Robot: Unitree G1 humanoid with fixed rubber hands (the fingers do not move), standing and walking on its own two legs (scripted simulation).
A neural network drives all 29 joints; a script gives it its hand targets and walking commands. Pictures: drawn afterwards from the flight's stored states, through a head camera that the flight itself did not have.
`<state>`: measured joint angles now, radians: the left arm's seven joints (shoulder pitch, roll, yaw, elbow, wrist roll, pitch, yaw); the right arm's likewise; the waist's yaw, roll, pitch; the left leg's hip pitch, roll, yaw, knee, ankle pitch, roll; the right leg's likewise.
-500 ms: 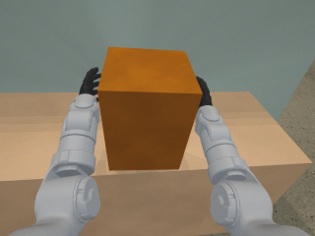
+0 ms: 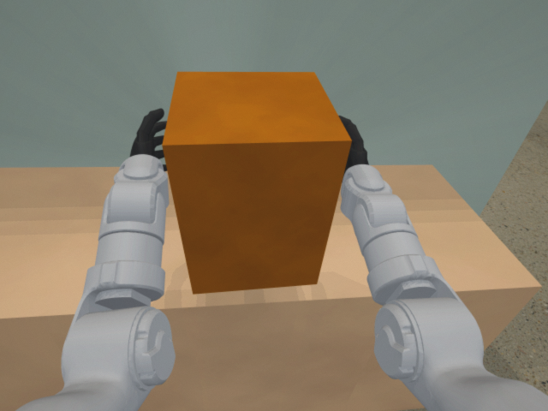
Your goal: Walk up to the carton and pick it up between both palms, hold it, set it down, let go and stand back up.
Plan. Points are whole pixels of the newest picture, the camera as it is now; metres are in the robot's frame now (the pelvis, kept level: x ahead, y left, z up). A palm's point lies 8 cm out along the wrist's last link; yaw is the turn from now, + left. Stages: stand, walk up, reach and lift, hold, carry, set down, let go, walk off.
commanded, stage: reach and lift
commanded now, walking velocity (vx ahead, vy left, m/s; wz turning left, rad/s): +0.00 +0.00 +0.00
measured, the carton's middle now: (252, 185) +0.42 +0.01 +0.18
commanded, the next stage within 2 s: hold in 0.92 s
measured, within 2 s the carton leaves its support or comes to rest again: neither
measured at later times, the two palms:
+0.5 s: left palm (142, 152) +0.40 +0.16 +0.25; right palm (355, 155) +0.40 -0.13 +0.25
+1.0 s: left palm (139, 140) +0.39 +0.16 +0.27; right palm (362, 141) +0.39 -0.14 +0.27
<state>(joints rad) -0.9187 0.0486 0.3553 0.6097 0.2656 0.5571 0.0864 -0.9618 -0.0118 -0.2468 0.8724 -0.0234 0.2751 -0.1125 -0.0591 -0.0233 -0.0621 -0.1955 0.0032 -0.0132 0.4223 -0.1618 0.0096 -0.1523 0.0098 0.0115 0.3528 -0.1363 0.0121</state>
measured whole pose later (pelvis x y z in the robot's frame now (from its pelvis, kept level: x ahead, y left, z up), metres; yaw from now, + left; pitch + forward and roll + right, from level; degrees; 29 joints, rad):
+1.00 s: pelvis +0.00 +0.00 +0.00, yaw +0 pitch -4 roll -1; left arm -0.97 0.08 0.34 0.58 0.22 0.69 0.10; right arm -1.07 -0.07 -0.17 0.87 0.10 0.43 -0.15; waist -0.06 0.00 -0.11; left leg -0.20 0.00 -0.01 0.42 -0.16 0.01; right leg -0.15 0.01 0.01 0.35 -0.14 0.01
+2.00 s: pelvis +0.00 +0.00 +0.00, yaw +0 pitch -4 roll -1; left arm -1.00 0.10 0.35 0.56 0.21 0.77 0.07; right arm -1.12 -0.09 -0.13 0.85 0.16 0.55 -0.19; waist -0.06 0.02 -0.15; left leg -0.20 0.00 -0.01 0.42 -0.16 0.01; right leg -0.15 0.01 0.01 0.35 -0.14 0.01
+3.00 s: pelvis +0.00 +0.00 +0.00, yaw +0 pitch -4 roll -1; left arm -1.00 0.09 0.36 0.56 0.22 0.77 0.06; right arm -1.13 -0.10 -0.13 0.85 0.16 0.57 -0.20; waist -0.06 0.02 -0.15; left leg -0.20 0.00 -0.01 0.42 -0.16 0.01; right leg -0.15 0.01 0.01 0.35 -0.14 0.01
